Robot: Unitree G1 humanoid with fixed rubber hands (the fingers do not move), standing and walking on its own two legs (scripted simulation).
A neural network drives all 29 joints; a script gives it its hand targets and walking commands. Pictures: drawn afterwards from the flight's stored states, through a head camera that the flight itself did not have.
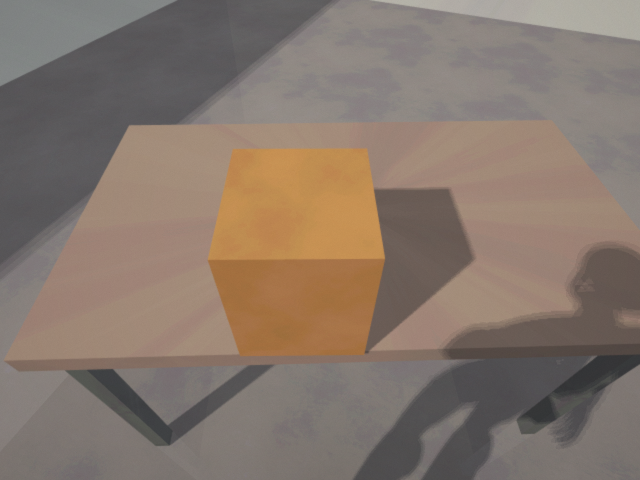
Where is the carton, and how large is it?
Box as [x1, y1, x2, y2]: [208, 148, 384, 355]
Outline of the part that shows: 366,148 232,150 208,256 208,262 240,355 307,355 364,353 384,261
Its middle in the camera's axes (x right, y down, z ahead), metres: -0.03 +0.03 +0.60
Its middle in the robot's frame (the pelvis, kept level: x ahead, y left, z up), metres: +0.43 +0.06 +0.01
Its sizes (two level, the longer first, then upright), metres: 0.210 0.200 0.250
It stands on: a table, 0.66 m high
